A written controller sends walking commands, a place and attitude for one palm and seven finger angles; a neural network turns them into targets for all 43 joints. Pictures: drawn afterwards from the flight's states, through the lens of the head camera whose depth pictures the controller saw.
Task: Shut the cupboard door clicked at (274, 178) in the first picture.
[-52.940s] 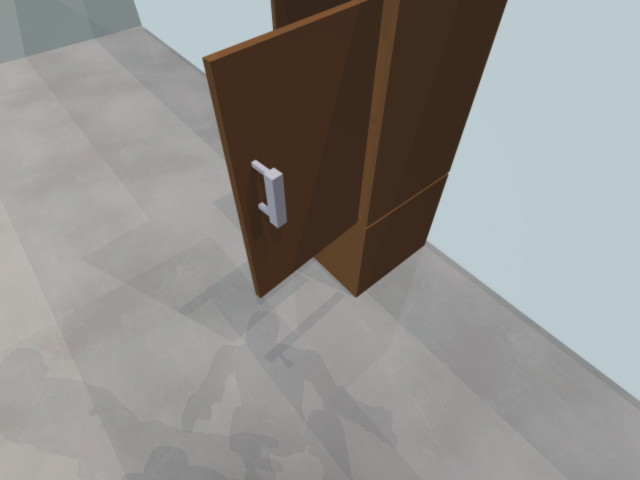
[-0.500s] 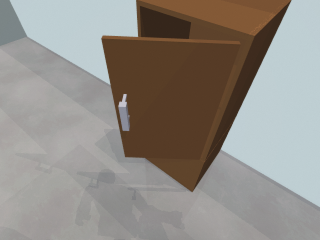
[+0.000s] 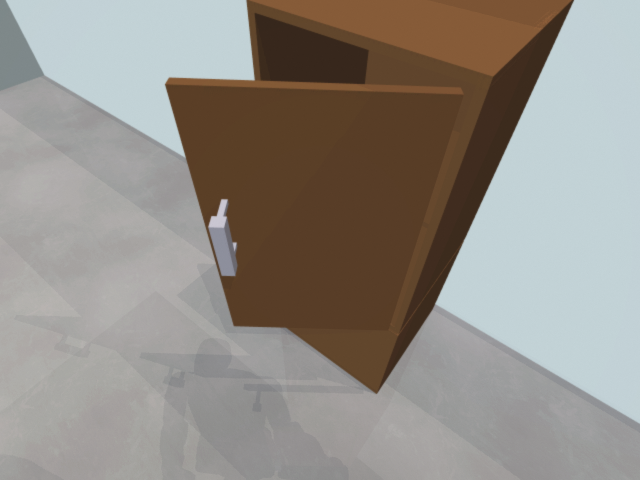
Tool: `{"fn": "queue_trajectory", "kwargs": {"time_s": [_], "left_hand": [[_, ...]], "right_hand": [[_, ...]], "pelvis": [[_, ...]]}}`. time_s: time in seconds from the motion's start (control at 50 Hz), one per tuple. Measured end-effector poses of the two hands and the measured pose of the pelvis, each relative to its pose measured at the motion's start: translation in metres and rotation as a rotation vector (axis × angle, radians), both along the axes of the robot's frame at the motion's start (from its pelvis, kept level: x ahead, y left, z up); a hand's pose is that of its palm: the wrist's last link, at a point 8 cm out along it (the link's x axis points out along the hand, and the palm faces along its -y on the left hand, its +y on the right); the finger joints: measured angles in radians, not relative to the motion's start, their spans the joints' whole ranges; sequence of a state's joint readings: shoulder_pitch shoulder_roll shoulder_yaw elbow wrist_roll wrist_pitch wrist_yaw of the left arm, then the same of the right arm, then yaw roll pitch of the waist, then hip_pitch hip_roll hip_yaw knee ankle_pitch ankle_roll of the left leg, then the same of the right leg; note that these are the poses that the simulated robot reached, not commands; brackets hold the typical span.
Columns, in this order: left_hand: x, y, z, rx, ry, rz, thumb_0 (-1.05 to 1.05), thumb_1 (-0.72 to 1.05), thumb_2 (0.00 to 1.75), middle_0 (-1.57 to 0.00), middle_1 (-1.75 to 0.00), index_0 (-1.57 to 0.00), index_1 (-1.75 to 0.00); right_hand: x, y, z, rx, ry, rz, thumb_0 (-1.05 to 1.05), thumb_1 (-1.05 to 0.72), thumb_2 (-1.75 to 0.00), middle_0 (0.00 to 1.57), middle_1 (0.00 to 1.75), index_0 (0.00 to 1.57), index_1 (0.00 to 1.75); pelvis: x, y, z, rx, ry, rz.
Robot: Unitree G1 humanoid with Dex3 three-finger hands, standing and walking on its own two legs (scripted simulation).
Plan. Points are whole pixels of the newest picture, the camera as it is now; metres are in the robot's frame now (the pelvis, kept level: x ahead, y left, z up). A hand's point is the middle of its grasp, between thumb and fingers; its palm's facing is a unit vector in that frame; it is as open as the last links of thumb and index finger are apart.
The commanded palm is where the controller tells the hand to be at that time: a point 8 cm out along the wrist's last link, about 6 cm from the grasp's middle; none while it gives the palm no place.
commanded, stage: come to a stop and stand still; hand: left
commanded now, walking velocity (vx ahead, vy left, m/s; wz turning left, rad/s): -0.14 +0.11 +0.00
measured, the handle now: (226, 237) +0.47 +0.19 +0.00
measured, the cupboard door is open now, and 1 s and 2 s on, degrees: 36 36 36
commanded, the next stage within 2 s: none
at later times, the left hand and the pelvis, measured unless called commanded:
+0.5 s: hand out of the picture -0.02 +0.20 -0.18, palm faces +0.03 -0.98 -0.20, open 7.3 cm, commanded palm none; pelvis -0.05 +0.03 -0.01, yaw +0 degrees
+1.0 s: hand out of the picture -0.16 +0.24 -0.18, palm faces +0.10 -0.98 -0.18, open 7.3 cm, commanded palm none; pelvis -0.09 +0.07 +0.00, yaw +3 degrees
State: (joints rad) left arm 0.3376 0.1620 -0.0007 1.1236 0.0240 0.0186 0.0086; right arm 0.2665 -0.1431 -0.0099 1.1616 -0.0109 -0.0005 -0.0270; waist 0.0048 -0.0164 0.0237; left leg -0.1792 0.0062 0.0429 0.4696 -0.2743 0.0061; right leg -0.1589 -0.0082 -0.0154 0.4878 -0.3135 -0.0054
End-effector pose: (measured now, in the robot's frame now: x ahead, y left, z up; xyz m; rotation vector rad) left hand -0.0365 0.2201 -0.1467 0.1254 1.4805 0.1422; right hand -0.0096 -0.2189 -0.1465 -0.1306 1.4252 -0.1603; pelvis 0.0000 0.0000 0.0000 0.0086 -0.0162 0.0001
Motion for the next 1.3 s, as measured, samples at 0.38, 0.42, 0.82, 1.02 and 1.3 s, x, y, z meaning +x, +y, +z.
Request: {"fn": "queue_trajectory", "kwargs": {"time_s": [0.38, 0.42, 0.82, 1.02, 1.3], "left_hand": [[-0.001, -0.012, -0.007, 0.001, -0.092, 0.029, 0.01, 0.91, 0.9, -0.2, -0.3, -0.21, -0.3], [0.0, 0.002, -0.008, 0.011, -0.121, 0.004, 0.01, 0.92, 0.9, -0.2, -0.3, -0.21, -0.3], [-0.067, 0.089, -0.002, 0.066, -0.128, 0.029, 0.01, 0.91, 0.9, -0.19, -0.3, -0.2, -0.3], [-0.137, 0.064, -0.005, 0.0, 0.015, 0.091, 0.01, 0.91, 0.9, -0.2, -0.3, -0.2, -0.3], [-0.154, 0.042, -0.011, -0.04, 0.0, 0.122, 0.01, 0.91, 0.9, -0.2, -0.3, -0.2, -0.3]], "right_hand": [[0.025, -0.006, 0.004, -0.042, -0.114, 0.014, 0.0, -0.92, -0.9, 0.2, 0.29, 0.2, 0.3], [0.028, 0.0, 0.008, -0.046, -0.173, 0.017, 0.0, -0.92, -0.9, 0.19, 0.29, 0.2, 0.3], [-0.011, 0.053, 0.012, -0.037, -0.201, 0.106, 0.0, -0.91, -0.9, 0.2, 0.29, 0.2, 0.3], [-0.018, 0.055, 0.014, -0.045, -0.182, 0.117, 0.0, -0.91, -0.9, 0.2, 0.29, 0.2, 0.3], [-0.037, 0.058, 0.01, -0.034, -0.174, 0.114, 0.0, -0.91, -0.9, 0.2, 0.29, 0.2, 0.3]], "pelvis": [[-0.024, 0.005, -0.003, -0.025, -0.022, 0.004], [-0.032, 0.013, -0.005, -0.027, -0.025, 0.001], [-0.083, 0.068, -0.007, -0.037, -0.022, 0.037], [-0.093, 0.071, -0.004, -0.035, -0.026, 0.047], [-0.11, 0.067, -0.005, -0.026, -0.039, 0.063]]}}
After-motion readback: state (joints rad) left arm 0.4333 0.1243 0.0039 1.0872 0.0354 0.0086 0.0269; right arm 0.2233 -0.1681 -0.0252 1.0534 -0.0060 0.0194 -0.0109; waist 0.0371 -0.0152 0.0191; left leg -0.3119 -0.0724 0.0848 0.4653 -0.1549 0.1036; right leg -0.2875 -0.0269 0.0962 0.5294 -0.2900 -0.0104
